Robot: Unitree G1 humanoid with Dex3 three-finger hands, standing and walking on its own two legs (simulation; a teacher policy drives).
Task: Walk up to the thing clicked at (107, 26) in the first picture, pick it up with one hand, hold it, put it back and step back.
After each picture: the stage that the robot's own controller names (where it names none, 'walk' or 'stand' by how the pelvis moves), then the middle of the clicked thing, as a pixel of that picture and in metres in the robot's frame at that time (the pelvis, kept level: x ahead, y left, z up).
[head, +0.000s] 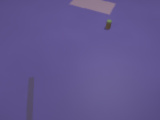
stand; (108, 24) +1.77 -0.43 -0.72
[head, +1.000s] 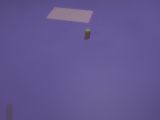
walk; (87, 33) +1.67 +0.00 -0.69
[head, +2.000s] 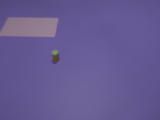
walk; (55, 56) +1.08 +0.28 -0.71
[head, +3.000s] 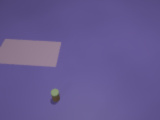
walk; (55, 95) +0.67 +0.24 -0.71
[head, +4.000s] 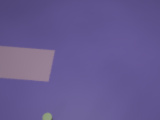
stand; (48, 119) +0.42 +0.21 -0.69
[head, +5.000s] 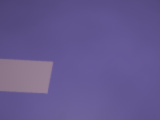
stand; out of the picture +0.39 +0.20 -0.72
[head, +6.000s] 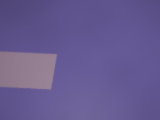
stand; out of the picture +0.28 +0.22 -0.70
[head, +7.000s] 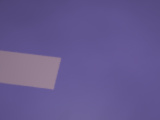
stand; out of the picture +0.39 +0.17 -0.70
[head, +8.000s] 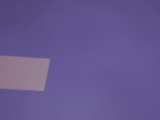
stand; out of the picture +0.39 +0.19 -0.71
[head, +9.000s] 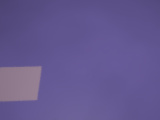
stand; out of the picture +0.34 +0.26 -0.70
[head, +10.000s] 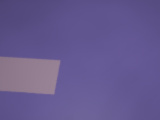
stand; out of the picture +0.31 +0.19 -0.70
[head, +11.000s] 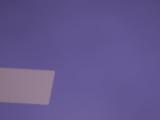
stand; out of the picture +0.31 +0.21 -0.73
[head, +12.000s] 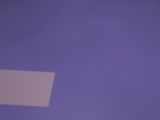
stand; out of the picture +0.29 +0.21 -0.73
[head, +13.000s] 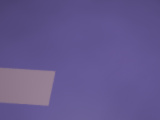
stand; out of the picture +0.29 +0.21 -0.73
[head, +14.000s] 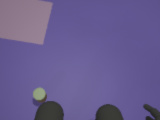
go down; (40, 95) +0.35 +0.20 -0.48
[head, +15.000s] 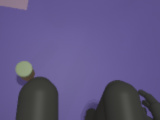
go down; (26, 71) +0.38 +0.23 -0.31
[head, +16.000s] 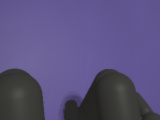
close in; out of the picture +0.36 +0.26 -0.24
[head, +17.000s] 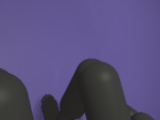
close; out of the picture +0.37 +0.28 -0.21
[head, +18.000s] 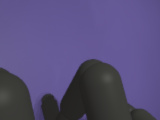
lift; out of the picture +0.36 +0.28 -0.22
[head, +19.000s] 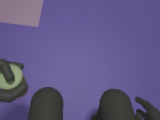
lift; (13, 83) +0.31 +0.22 -0.05
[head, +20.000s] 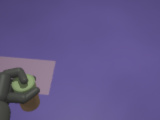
hold; (27, 93) +0.32 +0.18 +0.01
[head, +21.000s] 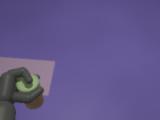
hold; (31, 92) +0.32 +0.17 +0.00
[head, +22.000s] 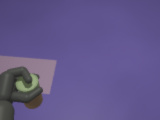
hold; (30, 91) +0.32 +0.17 +0.00
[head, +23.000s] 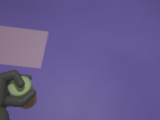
crouch; (23, 93) +0.32 +0.18 -0.07
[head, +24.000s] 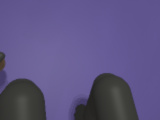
lower; out of the picture +0.40 +0.25 -0.14
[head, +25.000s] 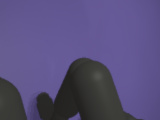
lower; out of the picture +0.38 +0.29 -0.22
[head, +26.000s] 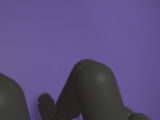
lower; out of the picture +0.37 +0.30 -0.22
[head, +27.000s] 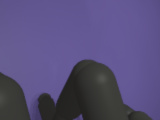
lower; out of the picture +0.37 +0.30 -0.22
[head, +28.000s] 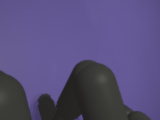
lower; out of the picture +0.36 +0.30 -0.22
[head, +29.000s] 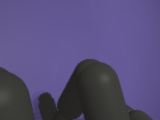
open; out of the picture +0.35 +0.29 -0.22
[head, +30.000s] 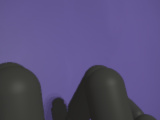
stand; out of the picture +0.36 +0.28 -0.23
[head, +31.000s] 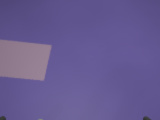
stand; out of the picture +0.33 +0.20 -0.61
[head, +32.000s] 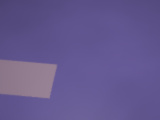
stand; out of the picture +0.33 +0.20 -0.67
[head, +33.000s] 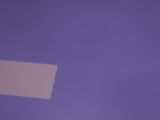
stand; out of the picture +0.32 +0.19 -0.67
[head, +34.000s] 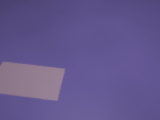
stand; out of the picture +0.34 +0.18 -0.72
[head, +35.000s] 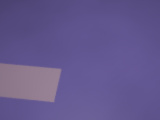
stand; out of the picture +0.31 +0.20 -0.73
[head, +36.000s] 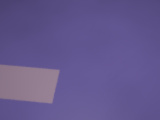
stand; out of the picture +0.31 +0.21 -0.73
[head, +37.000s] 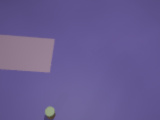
walk; (50, 113) +0.38 +0.16 -0.71
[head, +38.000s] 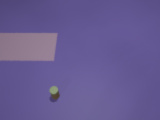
walk; (54, 92) +0.59 +0.24 -0.69
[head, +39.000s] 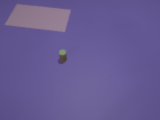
stand; (62, 55) +0.93 +0.17 -0.69
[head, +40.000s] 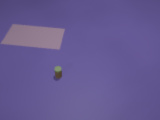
stand; (58, 72) +0.91 +0.19 -0.71
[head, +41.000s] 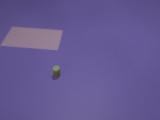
stand; (56, 71) +0.96 +0.21 -0.72
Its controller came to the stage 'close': yes
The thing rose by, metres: 0.71
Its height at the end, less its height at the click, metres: +0.00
